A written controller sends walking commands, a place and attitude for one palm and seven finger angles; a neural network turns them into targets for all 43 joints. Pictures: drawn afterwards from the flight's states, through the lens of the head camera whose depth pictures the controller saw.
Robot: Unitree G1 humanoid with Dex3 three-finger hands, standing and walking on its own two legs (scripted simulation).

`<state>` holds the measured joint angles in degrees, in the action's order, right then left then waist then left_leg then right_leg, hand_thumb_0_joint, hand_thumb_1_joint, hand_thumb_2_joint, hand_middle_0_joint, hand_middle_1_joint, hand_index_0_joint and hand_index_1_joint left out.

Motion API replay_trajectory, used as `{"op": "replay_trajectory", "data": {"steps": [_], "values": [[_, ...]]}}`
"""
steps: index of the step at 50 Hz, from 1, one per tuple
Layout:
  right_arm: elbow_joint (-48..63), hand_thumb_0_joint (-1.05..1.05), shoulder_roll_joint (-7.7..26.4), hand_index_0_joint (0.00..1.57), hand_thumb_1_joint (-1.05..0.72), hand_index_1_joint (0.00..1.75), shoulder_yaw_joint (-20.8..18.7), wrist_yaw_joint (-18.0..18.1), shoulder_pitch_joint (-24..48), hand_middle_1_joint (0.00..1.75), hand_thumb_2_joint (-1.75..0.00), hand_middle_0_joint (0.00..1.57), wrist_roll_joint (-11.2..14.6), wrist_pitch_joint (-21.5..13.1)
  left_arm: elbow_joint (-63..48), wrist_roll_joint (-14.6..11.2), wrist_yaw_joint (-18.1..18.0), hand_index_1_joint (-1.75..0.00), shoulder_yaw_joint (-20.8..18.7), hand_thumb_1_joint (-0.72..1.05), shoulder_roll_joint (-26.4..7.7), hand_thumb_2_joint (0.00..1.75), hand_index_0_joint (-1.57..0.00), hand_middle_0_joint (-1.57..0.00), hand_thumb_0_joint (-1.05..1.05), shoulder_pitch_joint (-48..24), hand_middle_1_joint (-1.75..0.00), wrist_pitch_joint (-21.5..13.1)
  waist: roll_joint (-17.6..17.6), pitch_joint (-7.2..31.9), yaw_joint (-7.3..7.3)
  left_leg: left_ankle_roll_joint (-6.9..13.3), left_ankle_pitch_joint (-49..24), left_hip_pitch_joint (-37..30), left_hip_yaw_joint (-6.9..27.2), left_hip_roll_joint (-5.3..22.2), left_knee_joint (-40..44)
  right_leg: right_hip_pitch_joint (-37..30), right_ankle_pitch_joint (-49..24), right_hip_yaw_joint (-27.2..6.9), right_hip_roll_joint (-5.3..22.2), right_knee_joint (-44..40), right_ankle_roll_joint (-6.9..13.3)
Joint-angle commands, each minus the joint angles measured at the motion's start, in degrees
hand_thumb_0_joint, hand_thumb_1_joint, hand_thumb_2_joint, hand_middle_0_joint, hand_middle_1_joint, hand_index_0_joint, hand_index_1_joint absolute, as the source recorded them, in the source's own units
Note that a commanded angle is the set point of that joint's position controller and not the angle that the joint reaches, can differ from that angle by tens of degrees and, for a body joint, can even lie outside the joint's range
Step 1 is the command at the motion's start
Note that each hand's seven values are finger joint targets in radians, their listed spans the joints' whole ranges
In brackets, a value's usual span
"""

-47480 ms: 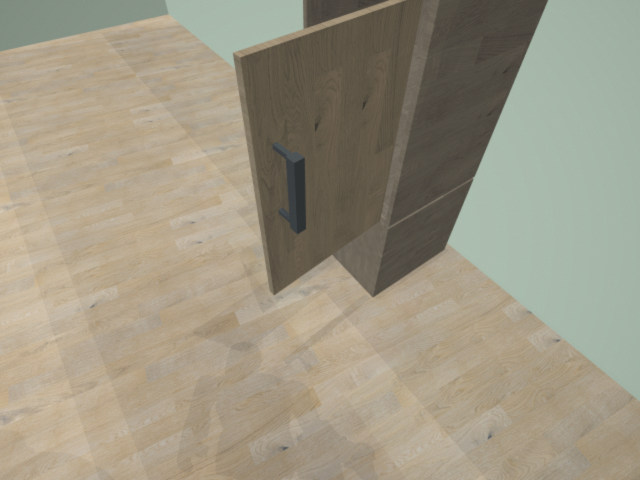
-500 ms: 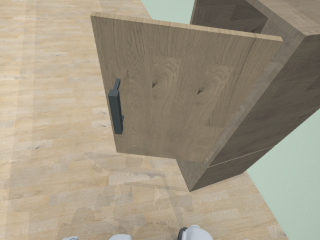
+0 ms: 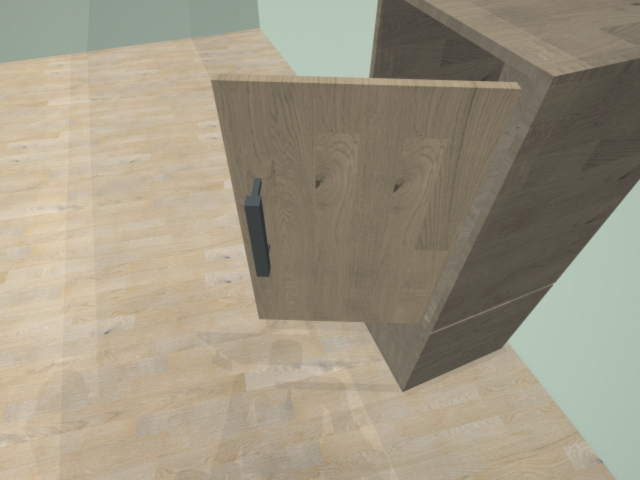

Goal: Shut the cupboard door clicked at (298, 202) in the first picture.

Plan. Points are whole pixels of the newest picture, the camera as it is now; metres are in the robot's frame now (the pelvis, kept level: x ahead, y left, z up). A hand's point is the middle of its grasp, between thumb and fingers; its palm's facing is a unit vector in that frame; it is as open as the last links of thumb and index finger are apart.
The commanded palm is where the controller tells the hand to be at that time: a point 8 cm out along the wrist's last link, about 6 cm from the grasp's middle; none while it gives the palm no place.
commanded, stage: come to a stop and stand still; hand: left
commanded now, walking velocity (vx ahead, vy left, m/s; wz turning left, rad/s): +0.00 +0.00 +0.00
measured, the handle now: (260, 230) +0.49 +0.13 +0.00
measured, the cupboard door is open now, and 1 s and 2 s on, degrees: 66 66 66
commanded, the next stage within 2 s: look again from close up in 0.58 s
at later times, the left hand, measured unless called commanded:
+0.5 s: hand out of the picture -0.09 +0.14 -0.18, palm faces +0.07 -0.99 -0.16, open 7.3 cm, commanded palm none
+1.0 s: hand out of the picture +0.02 +0.15 -0.19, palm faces +0.03 -0.98 -0.20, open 7.3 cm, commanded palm none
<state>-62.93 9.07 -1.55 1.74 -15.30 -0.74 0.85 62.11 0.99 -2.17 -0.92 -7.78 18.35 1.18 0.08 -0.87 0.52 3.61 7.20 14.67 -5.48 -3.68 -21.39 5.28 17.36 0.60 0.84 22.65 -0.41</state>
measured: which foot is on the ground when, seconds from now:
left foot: down 0.00-1.00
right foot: down 0.00-1.00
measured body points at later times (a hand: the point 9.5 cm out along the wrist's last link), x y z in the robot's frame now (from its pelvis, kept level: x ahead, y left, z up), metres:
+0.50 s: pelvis -0.02 -0.01 +0.00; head -0.01 +0.00 +0.45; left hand -0.10 +0.19 -0.16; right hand -0.05 -0.21 -0.16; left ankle +0.05 +0.06 -0.74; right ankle -0.06 -0.12 -0.74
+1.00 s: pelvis +0.02 -0.01 -0.01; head +0.02 -0.01 +0.44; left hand +0.02 +0.20 -0.17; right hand +0.03 -0.24 -0.17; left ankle +0.05 +0.06 -0.74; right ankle -0.06 -0.12 -0.74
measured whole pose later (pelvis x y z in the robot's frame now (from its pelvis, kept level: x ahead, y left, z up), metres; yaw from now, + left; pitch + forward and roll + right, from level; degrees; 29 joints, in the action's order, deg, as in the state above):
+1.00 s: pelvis +0.02 -0.01 -0.01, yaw +1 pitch +0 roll +0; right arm -61.1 9.4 0.5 1.4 -17.0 -1.1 -1.0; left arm 60.5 1.2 -3.4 0.7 -7.9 18.6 -2.3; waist 0.1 0.6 0.4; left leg 4.4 13.7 18.2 -4.5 -2.3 -31.5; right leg 6.7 22.5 1.5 -0.5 29.1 0.8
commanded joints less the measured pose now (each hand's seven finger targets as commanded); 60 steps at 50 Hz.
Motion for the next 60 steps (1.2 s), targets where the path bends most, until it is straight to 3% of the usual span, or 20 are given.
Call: {"op": "replay_trajectory", "data": {"steps": [1,5,9,14,26,33,34,35,36,37,40,43,51,55,56,60], "values": [[0.08,0.0,3.79,0.2,-0.9,0.3,-0.55,-0.03,-4.23,0.3,-0.9,0.2,0.25,-1.12,-0.75,-0.4,-0.59,-0.3,-0.8,0.9,-5.34,0.9,-0.2,-0.2,0.0,2.41,-0.3,-1.25,-7.06,-3.0,1.15,-2.62,-0.38,-8.58,8.96,8.15,2.13,10.96,-0.55,-5.6,6.76,-7.53,2.98],[-1.43,0.0,4.08,0.2,-0.9,0.3,-0.38,0.15,-4.72,0.3,-0.9,0.2,0.04,-0.63,0.29,-0.17,-0.64,-0.3,-0.72,0.9,-4.18,0.9,-0.2,-0.2,0.0,5.11,-0.3,-0.46,2.07,-7.7,0.18,-2.31,14.77,-2.02,13.23,9.29,9.6,10.86,3.81,-4.11,4.18,-4.42,2.18],[-1.52,0.0,3.82,0.2,-0.9,0.3,-0.69,0.24,-4.77,0.3,-0.9,0.2,-0.1,-0.46,1.45,0.09,-0.58,-0.3,-1.02,0.9,-3.63,0.9,-0.2,-0.2,0.0,9.08,-0.3,-0.25,3.86,-6.84,-1.17,-2.36,19.81,1.63,13.77,9.43,12.42,7.58,3.59,-2.25,3.16,-2.73,2.33],[-1.89,0.0,2.91,0.2,-0.9,0.3,-0.9,0.33,-6.47,0.3,-0.9,0.2,-0.03,-0.54,1.7,0.11,-0.72,-0.3,-0.95,0.9,-2.68,0.9,-0.2,-0.2,0.0,10.08,-0.3,-0.72,-0.31,-4.93,-0.55,-2.52,15.9,-1.69,12.57,8.84,10.27,9.82,4.6,-3.27,3.56,-4.08,2.59],[-1.66,0.0,1.81,0.2,-0.9,0.3,-0.97,0.36,-6.26,0.3,-0.9,0.2,0.18,-0.59,2.35,0.25,-0.74,-0.3,-0.74,0.9,-1.42,0.9,-0.2,-0.2,0.0,13.07,-0.3,-1.3,0.03,-6.32,-0.21,-2.16,14.3,-2.53,11.66,8.66,7.82,14.3,6.61,-5.06,3.71,-5.53,2.78],[-1.77,0.0,1.27,0.2,-0.9,0.3,-0.51,0.47,-6.02,0.3,-0.9,0.2,0.34,-1.35,2.49,0.08,-0.84,-0.3,-0.4,0.9,-1.07,0.9,-0.2,-0.2,0.0,12.68,-0.3,-2.0,-1.16,-4.2,0.14,-1.71,7.17,-5.09,11.18,8.97,5.6,13.01,1.03,-5.59,4.58,-5.47,2.71],[3.42,0.0,4.99,0.2,-0.9,0.3,0.34,-0.65,-0.6,0.3,-0.9,0.2,-0.11,-1.85,2.39,1.71,-2.15,-0.3,0.98,0.9,-3.37,0.9,-0.2,-0.2,0.0,11.59,-0.3,-3.66,-1.46,-8.31,-1.22,-3.38,4.93,1.24,8.5,7.98,-4.84,13.15,-2.74,-5.52,4.37,-5.34,3.38],[4.84,0.0,3.05,0.2,-0.9,0.3,0.02,-1.2,-3.28,0.3,-0.9,0.2,-0.14,-1.37,-0.62,1.06,-1.8,-0.3,0.44,0.9,-5.16,0.9,-0.2,-0.2,0.0,8.8,-0.3,-3.73,-1.56,-4.61,1.72,-2.98,11.84,-0.27,8.21,7.27,-6.61,16.64,11.44,-7.27,6.2,-6.9,4.16],[4.04,0.0,2.3,0.2,-0.9,0.3,0.25,-1.26,-3.93,0.3,-0.9,0.2,-0.68,-1.55,-1.84,1.11,-1.52,-0.3,-0.06,0.9,-5.47,0.9,-0.2,-0.2,0.0,7.2,-0.3,-4.16,3.63,-4.47,2.09,-3.01,7.81,-1.35,8.22,6.51,-7.25,16.5,7.86,-8.02,7.51,-6.61,5.31],[3.71,0.0,2.35,0.2,-0.9,0.3,0.53,-1.12,-5.8,0.3,-0.9,0.2,-0.54,-1.68,-1.4,0.51,-1.3,-0.3,0.31,0.9,-5.16,0.9,-0.2,-0.2,0.0,7.15,-0.3,-4.34,4.56,-2.18,2.44,-2.26,7.3,-2.18,8.85,6.95,-6.88,14.68,7.83,-7.32,6.47,-4.88,5.43],[5.06,0.0,3.19,0.2,-0.9,0.3,0.87,-0.81,-5.69,0.3,-0.9,0.2,-0.25,-2.25,-1.22,0.09,-1.13,-0.3,0.58,0.9,-3.71,0.9,-0.2,-0.2,0.0,7.91,-0.3,-4.19,2.45,-0.34,1.06,-0.56,4.79,0.09,11.07,8.05,-4.76,10.75,2.99,-5.07,3.88,-0.3,5.27],[5.57,0.0,3.92,0.2,-0.9,0.3,1.04,-0.6,-4.43,0.3,-0.9,0.2,-0.1,-2.76,-1.46,0.05,-1.17,-0.3,0.83,0.9,-3.28,0.9,-0.2,-0.2,0.0,8.0,-0.3,-4.08,-1.58,-1.99,-0.14,0.24,0.0,1.27,11.11,8.51,-4.55,9.05,-2.47,-4.54,3.61,0.69,4.55],[4.42,0.0,5.31,0.2,-0.9,0.3,1.31,-0.12,-2.99,0.3,-0.9,0.2,-0.01,-3.51,-3.15,-0.05,-1.49,-0.3,0.51,0.9,-6.17,0.9,-0.2,-0.2,0.0,6.38,-0.3,-3.63,-2.65,-0.86,-1.06,0.62,-12.02,-1.29,9.44,8.6,-5.71,5.03,-15.82,-4.26,4.49,1.86,3.44],[4.16,0.0,6.5,0.2,-0.9,0.3,1.25,-0.05,-1.64,0.3,-0.9,0.2,-0.06,-3.2,-3.93,-0.24,-1.38,-0.3,0.43,0.9,-7.65,0.9,-0.2,-0.2,0.0,4.69,-0.3,-2.9,0.19,-0.56,-1.05,0.47,-11.39,-2.97,9.71,8.97,-4.62,5.34,-12.48,-4.44,4.37,1.55,3.18],[4.26,0.0,6.45,0.2,-0.9,0.3,1.26,-0.03,-1.02,0.3,-0.9,0.2,0.08,-3.25,-4.2,-0.05,-1.37,-0.3,0.33,0.9,-8.22,0.9,-0.2,-0.2,0.0,4.75,-0.3,-3.02,-1.31,-1.08,-1.28,0.62,-12.08,-2.16,9.46,8.91,-5.14,4.54,-14.81,-4.4,4.46,1.06,3.07],[4.26,0.0,7.68,0.2,-0.9,0.3,1.1,-0.09,0.05,0.3,-0.9,0.2,-0.01,-3.0,-4.53,-0.21,-1.07,-0.3,0.4,0.9,-9.1,0.9,-0.2,-0.2,0.0,3.28,-0.3,-2.56,0.48,-0.06,-0.91,0.27,-10.4,-4.18,9.51,9.26,-3.92,5.27,-11.75,-4.52,4.5,0.69,2.86]]}}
